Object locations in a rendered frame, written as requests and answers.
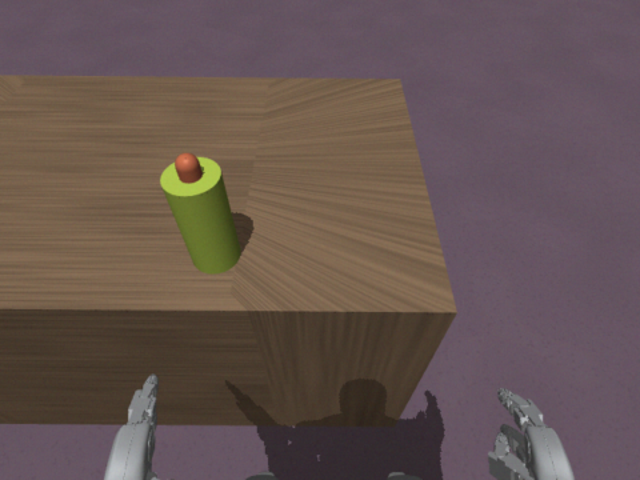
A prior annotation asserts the bottle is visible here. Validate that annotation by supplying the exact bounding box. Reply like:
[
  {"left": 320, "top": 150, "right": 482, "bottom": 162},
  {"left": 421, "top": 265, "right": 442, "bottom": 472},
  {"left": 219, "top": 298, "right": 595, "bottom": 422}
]
[{"left": 160, "top": 153, "right": 241, "bottom": 274}]

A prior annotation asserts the right robot hand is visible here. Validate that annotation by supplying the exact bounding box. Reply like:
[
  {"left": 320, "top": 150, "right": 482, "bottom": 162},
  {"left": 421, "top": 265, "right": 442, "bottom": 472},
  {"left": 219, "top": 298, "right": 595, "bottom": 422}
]
[{"left": 488, "top": 388, "right": 575, "bottom": 480}]

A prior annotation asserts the left robot hand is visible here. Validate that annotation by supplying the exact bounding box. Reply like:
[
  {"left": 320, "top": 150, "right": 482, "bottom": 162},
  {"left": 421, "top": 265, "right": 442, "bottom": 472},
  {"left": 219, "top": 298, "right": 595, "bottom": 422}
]
[{"left": 104, "top": 374, "right": 174, "bottom": 480}]

